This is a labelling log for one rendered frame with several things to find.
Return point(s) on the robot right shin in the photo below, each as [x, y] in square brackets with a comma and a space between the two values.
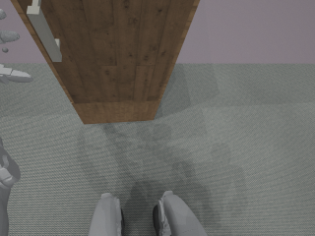
[164, 228]

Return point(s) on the left robot thigh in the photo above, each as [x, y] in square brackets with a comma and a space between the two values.
[106, 216]

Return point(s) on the left robot upper arm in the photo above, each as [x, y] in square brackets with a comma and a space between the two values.
[10, 174]

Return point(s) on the handle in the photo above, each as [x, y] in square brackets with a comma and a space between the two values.
[51, 44]

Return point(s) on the left robot hand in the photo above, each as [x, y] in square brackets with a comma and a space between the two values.
[8, 75]

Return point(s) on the cupboard door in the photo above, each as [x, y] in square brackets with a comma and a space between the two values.
[114, 50]

